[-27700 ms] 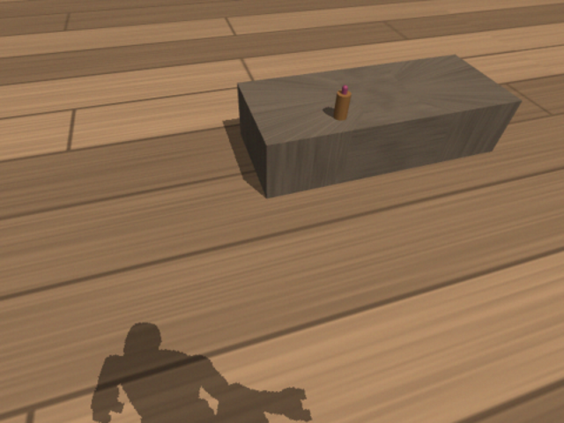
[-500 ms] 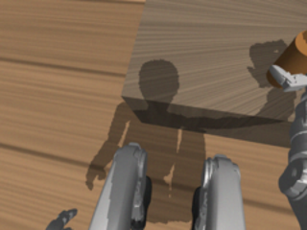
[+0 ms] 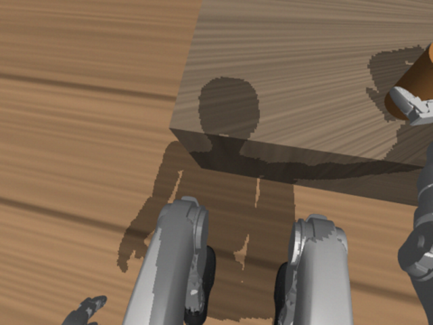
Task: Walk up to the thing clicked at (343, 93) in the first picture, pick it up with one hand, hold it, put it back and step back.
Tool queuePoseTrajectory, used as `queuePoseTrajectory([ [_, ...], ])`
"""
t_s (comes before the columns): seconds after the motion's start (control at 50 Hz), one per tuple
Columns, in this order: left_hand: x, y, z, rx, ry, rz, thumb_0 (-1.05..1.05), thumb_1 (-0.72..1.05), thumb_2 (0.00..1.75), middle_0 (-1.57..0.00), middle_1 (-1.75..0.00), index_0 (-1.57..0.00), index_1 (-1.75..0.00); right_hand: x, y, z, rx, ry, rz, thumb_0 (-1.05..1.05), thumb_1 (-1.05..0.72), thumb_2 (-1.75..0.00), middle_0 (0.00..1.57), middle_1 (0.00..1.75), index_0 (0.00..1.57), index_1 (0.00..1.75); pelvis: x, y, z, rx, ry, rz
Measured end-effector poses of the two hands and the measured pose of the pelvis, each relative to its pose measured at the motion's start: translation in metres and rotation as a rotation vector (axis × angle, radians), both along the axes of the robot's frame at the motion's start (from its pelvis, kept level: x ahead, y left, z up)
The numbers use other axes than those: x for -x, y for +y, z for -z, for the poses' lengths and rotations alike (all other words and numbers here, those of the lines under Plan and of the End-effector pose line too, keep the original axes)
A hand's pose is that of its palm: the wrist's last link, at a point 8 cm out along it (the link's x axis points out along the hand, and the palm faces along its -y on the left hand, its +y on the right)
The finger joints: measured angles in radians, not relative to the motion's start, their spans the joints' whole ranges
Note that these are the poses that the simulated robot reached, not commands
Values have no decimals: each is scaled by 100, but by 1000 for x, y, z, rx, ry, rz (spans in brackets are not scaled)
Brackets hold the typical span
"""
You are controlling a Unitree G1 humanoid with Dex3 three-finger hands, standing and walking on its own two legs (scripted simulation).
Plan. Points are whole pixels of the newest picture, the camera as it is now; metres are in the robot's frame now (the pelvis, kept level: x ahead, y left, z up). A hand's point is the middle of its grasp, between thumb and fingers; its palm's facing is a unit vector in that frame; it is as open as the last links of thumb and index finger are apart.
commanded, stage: loosen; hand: right
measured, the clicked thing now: out of the picture +0.52 -0.26 +0.01
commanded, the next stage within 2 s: open in 0.22 s
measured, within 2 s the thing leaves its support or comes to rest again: neither
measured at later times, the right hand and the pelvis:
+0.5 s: hand out of the picture +0.53 -0.27 +0.00, palm faces +0.26 +0.96 +0.00, open 10.4 cm; pelvis +0.00 +0.00 -0.01, yaw +0 degrees
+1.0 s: hand out of the picture +0.53 -0.30 +0.06, palm faces +0.33 +0.94 -0.03, open 15.3 cm; pelvis +0.00 +0.00 +0.01, yaw +0 degrees
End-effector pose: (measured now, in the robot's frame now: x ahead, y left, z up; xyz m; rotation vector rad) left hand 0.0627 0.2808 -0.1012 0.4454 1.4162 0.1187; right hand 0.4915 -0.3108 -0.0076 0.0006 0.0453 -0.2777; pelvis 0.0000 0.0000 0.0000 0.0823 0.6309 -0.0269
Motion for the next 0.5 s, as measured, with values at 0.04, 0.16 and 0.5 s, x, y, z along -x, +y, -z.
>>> queuePoseTrajectory([
  [0.04,0,0,2,2,-1,2,0,89,91,-21,-30,-20,-30,0,0,0,4,-2,-3,0,49,-115,79,121,79,121,1,0,1,-1,-1,1],
  [0.16,0,-2,6,8,-5,9,0,90,90,-21,-30,-21,-30,-1,-1,0,5,-8,-7,0,49,-114,81,118,81,118,3,-1,6,-1,-6,2],
  [0.5,3,-1,7,8,-2,11,0,91,89,-21,-30,-21,-30,-3,-2,-9,5,-28,-11,-1,38,-60,89,78,90,78,4,0,7,0,-12,4],
])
